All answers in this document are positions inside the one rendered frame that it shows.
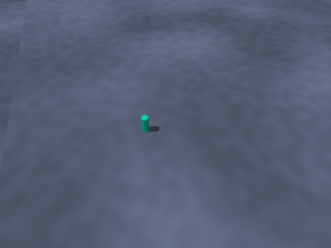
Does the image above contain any can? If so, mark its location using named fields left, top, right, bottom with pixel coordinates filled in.
left=141, top=115, right=149, bottom=132

